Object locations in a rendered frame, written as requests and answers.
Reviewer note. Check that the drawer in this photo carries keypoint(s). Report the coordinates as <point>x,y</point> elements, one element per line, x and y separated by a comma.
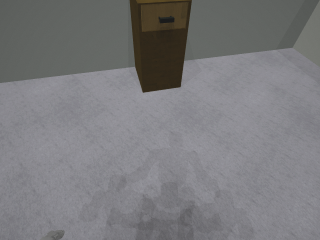
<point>150,14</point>

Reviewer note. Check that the handle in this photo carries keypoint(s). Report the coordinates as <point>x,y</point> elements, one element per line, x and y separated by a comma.
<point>170,19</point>

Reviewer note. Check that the left robot hand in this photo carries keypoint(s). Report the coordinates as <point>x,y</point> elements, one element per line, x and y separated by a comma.
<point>54,235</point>

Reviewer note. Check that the cabinet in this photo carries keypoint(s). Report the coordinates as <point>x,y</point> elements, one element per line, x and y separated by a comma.
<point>159,54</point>

